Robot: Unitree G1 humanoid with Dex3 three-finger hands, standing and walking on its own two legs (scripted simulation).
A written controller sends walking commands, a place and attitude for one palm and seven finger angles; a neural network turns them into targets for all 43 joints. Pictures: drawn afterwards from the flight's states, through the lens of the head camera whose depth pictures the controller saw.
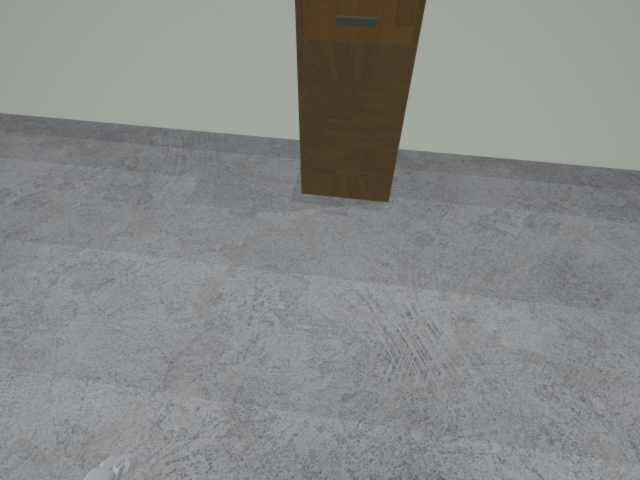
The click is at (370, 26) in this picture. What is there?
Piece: drawer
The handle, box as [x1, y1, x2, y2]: [337, 13, 376, 26]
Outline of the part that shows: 337,15 337,24 375,26 376,23 376,15 372,17 343,15 342,13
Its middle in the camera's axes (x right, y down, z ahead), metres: +0.12 -0.72 +1.27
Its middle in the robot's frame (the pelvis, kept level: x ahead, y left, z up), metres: +1.44 -0.05 +0.04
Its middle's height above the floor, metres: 0.81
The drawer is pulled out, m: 0.00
